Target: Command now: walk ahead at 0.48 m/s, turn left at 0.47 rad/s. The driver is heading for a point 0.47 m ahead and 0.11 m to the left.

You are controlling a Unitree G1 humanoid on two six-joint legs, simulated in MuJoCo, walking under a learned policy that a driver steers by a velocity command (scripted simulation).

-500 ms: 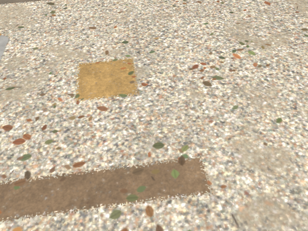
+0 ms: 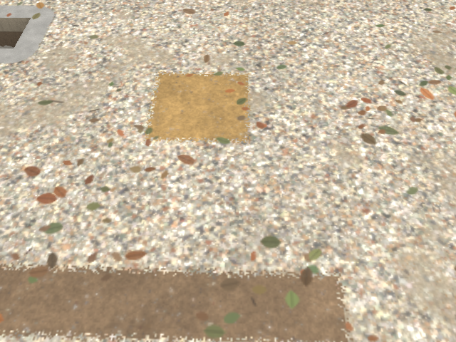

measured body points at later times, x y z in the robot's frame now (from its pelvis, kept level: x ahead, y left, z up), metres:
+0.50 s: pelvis +0.30 -0.02 +0.01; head +0.34 -0.01 +0.46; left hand +0.48 +0.25 -0.07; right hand +0.30 -0.30 -0.12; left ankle +0.09 +0.03 -0.69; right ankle +0.44 -0.08 -0.71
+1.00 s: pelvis +0.41 +0.02 +0.03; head +0.41 +0.04 +0.48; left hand +0.35 +0.25 -0.12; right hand +0.60 -0.15 -0.09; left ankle +0.40 +0.12 -0.71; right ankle +0.44 -0.09 -0.71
